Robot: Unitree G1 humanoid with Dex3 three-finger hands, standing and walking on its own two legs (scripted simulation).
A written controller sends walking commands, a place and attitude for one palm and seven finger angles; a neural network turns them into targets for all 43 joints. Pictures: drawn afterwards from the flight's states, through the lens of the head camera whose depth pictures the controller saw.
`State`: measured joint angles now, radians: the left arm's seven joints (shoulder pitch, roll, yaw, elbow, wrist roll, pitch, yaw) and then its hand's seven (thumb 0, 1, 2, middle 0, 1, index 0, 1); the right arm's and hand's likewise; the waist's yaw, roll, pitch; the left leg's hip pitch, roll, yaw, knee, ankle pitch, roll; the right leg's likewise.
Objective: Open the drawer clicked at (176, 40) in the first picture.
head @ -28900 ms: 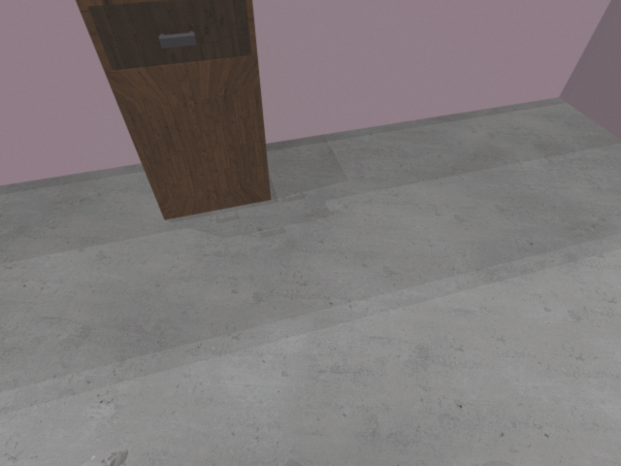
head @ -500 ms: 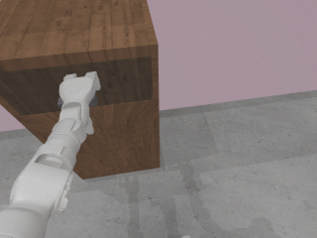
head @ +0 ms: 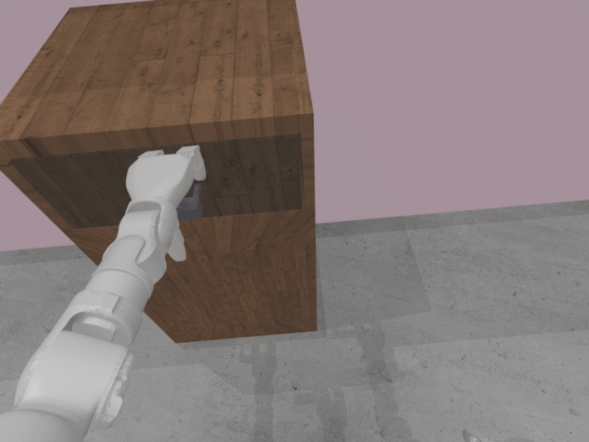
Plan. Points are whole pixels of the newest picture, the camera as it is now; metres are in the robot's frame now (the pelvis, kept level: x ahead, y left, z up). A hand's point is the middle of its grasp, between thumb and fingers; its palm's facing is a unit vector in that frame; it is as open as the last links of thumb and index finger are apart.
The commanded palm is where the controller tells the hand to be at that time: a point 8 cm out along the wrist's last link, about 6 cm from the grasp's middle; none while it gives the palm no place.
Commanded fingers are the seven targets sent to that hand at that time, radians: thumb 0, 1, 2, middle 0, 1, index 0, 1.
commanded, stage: re-aim the fingers above the handle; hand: left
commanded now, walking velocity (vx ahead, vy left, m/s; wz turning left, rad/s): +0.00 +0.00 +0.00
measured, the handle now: (170, 200) +0.49 +0.23 +0.02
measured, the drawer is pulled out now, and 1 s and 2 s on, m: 0.00 0.00 0.00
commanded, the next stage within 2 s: none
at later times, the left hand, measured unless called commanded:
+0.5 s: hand (173, 192) +0.44 +0.19 +0.09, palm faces -0.01 -0.03 -1.00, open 13.5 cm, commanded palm +0.43 +0.20 +0.15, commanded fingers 0.00 -0.50 0.30 -0.30 -1.20 -0.30 -1.20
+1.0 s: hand (170, 190) +0.44 +0.19 +0.09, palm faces +0.01 -0.01 -1.00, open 13.5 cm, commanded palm +0.43 +0.22 +0.14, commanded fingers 0.00 -0.50 0.30 -0.30 -1.20 -0.30 -1.20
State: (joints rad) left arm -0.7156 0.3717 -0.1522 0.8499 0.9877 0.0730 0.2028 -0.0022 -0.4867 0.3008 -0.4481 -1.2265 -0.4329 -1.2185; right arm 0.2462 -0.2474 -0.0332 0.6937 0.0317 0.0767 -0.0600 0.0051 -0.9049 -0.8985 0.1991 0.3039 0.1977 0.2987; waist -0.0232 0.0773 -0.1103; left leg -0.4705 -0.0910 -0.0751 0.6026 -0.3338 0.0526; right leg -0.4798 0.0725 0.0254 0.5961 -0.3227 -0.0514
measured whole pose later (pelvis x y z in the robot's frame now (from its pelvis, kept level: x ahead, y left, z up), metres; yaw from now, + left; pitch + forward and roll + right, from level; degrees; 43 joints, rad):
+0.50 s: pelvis -0.01 -0.01 +0.00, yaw -1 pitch +11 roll +0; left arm -0.76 0.40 -0.12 0.88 1.00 0.07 0.19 0.00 -0.49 0.30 -0.37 -1.22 -0.37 -1.22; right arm 0.28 -0.26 -0.03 0.70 0.04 0.11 -0.06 0.01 -0.91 -0.90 0.20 0.30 0.20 0.30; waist -0.04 0.07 -0.11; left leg -0.47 -0.08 -0.06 0.59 -0.31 0.04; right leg -0.48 0.08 0.04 0.60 -0.30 -0.06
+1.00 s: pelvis -0.02 +0.00 +0.00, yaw -1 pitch +12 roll +0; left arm -0.80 0.41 -0.12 0.94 1.02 0.06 0.22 0.00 -0.49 0.30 -0.37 -1.25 -0.36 -1.24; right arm 0.28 -0.26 -0.02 0.69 0.05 0.11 -0.07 0.01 -0.90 -0.90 0.20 0.30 0.20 0.30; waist -0.04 0.06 -0.12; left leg -0.50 -0.08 -0.05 0.61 -0.31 0.05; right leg -0.52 0.08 0.04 0.60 -0.29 -0.05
